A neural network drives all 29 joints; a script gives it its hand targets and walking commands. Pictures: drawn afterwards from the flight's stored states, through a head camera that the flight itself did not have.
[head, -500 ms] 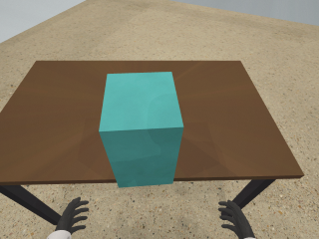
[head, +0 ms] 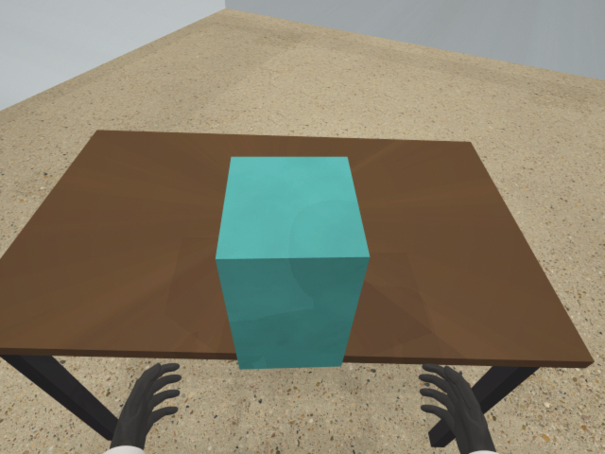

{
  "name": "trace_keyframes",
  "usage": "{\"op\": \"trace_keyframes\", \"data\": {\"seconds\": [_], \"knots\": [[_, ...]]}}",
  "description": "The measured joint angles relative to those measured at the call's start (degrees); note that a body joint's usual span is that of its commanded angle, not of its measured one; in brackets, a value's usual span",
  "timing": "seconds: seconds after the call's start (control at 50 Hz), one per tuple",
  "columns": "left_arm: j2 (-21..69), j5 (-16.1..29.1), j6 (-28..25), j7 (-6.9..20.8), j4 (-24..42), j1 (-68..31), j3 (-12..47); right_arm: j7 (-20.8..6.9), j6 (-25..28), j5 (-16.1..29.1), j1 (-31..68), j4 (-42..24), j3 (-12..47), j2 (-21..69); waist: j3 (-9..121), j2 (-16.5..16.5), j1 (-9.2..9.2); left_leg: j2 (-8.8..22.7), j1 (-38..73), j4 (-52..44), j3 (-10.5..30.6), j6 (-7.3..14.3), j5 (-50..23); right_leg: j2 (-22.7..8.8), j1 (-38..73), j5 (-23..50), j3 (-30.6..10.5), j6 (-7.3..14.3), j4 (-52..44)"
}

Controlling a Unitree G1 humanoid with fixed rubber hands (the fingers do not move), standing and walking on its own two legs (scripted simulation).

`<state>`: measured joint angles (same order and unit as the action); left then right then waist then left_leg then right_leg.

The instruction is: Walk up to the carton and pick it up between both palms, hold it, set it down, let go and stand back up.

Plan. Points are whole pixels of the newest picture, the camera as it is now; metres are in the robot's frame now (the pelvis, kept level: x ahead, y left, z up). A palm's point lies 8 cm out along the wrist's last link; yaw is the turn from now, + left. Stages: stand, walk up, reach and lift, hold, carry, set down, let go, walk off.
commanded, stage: reach and lift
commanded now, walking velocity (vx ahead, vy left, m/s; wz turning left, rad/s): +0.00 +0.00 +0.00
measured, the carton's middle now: (290, 269) +0.37 +0.04 +0.04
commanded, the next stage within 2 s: none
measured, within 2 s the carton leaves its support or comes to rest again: neither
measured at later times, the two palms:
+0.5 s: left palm (133, 403) +0.18 +0.22 +0.02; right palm (455, 393) +0.20 -0.16 +0.03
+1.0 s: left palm (130, 326) +0.24 +0.22 +0.09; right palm (458, 318) +0.26 -0.16 +0.09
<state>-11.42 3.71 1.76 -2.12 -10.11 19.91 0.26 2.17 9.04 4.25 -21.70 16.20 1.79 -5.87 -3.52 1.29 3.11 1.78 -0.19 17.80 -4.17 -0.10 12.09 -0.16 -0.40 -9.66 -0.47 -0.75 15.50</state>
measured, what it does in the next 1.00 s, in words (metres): stands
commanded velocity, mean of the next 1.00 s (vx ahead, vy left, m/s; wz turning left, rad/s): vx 0.00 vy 0.00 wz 0.00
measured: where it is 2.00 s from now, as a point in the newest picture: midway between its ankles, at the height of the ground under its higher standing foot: outside the picture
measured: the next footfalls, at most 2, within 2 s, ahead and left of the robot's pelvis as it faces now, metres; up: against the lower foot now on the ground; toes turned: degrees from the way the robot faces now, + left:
none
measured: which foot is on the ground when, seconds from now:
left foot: down 0.00-1.00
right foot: down 0.00-1.00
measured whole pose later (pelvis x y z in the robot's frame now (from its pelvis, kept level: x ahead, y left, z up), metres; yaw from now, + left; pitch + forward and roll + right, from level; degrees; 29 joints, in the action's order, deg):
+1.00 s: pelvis -0.01 -0.01 +0.00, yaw +0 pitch -6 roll +0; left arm -10.7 8.1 26.6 -0.9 14.1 2.4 -6.8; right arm 11.1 -11.3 13.9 -3.6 -7.2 3.7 -8.0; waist -5.7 1.4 3.2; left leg 2.0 -1.2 17.7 -3.3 -0.6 11.0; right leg 0.4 -1.5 -9.2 -0.5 -0.1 16.2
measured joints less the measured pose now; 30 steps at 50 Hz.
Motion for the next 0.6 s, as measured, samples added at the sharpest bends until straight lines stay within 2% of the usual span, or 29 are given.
{"op": "trace_keyframes", "data": {"seconds": [0.28,0.44,0.52,0.6], "knots": [[-0.6,3.1,-1.8,-0.1,6.6,-0.2,0.6,2.0,-1.8,0.9,-1.4,-10.7,1.7,2.9,-0.7,0.5,0.76,0.1,-0.8,0.1,0.5,-0.4,-0.9,0.2,-1.2,0.1,0.3,0.5,1.3],[-1.2,4.8,-3.2,-0.5,7.9,-2.8,0.9,3.0,-2.4,0.9,1.6,-12.8,1.7,3.8,-0.6,0.4,0.99,-0.1,-1.3,0.7,0.6,-0.3,-0.8,0.0,-1.9,-0.4,0.1,0.5,2.6],[-0.9,5.2,-1.6,-0.4,8.6,-3.9,0.7,3.6,-3.8,1.5,3.2,-13.7,2.0,3.6,-0.7,0.3,1.05,-0.2,-1.1,0.6,0.7,-0.3,-0.8,0.0,-1.6,-0.4,0.1,0.4,2.3],[-0.8,5.5,2.4,-0.7,12.0,-5.1,0.6,4.4,-6.2,2.9,4.9,-15.6,2.0,2.7,-0.7,0.2,1.25,-0.2,-1.0,0.5,0.7,-0.2,-0.6,0.0,-1.5,-0.4,0.0,0.3,2.1]]}}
